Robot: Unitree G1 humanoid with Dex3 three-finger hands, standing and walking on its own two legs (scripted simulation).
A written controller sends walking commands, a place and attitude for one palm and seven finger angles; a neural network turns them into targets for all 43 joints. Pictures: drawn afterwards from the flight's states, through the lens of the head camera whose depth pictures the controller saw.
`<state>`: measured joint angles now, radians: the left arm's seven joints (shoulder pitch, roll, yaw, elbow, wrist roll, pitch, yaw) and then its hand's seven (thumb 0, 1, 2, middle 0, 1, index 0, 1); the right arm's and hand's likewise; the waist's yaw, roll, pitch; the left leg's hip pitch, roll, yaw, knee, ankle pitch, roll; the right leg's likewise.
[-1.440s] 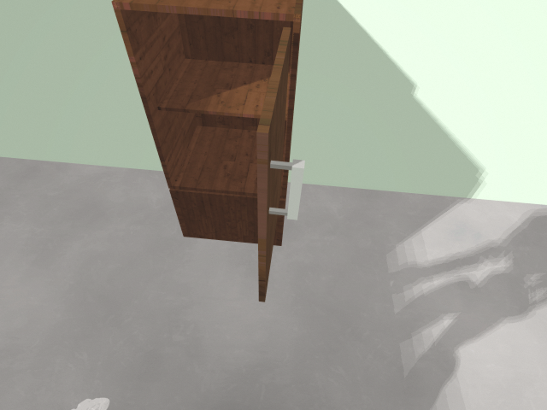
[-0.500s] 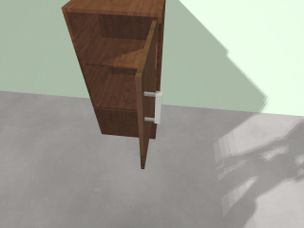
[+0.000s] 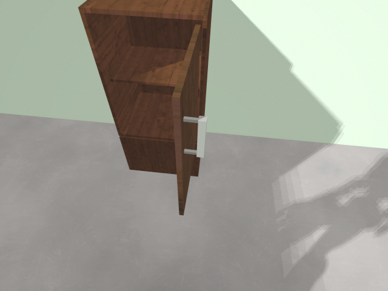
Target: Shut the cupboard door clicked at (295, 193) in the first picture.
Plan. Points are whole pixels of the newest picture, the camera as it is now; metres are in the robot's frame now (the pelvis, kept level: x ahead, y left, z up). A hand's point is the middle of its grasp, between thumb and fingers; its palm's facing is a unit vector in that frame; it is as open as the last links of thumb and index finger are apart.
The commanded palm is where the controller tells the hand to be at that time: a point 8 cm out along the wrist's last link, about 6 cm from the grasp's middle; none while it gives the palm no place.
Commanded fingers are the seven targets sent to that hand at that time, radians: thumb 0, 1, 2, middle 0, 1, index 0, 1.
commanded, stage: walk around to get in front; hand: left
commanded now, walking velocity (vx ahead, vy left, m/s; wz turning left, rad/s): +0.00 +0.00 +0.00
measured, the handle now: (194, 137) +0.52 +0.04 -0.01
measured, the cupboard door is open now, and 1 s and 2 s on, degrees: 89 89 89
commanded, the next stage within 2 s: none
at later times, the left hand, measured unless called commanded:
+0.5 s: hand out of the picture +0.05 +0.19 -0.18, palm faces -0.11 -0.96 -0.26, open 7.4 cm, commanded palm none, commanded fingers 0.00 0.90 0.90 -0.20 -0.30 -0.20 -0.30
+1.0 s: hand out of the picture +0.11 +0.19 -0.18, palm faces -0.34 -0.91 -0.24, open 7.4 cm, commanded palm none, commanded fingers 0.00 0.90 0.90 -0.20 -0.30 -0.20 -0.30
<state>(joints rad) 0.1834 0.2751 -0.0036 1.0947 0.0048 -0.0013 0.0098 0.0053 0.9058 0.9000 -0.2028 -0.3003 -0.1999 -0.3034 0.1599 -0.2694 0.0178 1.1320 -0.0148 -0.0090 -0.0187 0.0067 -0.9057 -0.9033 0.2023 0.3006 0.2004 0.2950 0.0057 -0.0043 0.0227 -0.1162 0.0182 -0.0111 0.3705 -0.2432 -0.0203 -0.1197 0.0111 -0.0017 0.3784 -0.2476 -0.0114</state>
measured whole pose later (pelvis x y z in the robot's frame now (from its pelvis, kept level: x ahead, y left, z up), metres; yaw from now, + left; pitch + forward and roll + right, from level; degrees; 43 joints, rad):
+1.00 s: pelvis -0.01 +0.01 -0.01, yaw -26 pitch +2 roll +0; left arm 0.26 0.23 0.07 0.91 0.02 0.05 0.00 0.01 0.90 0.90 -0.20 -0.30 -0.20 -0.30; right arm 0.08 -0.21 -0.04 0.88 0.00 0.03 -0.04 0.01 -0.91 -0.90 0.20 0.30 0.20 0.29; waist 0.06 -0.03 0.04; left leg -0.34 0.01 -0.03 0.69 -0.38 -0.05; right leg -0.29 0.13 0.23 0.47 -0.20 -0.02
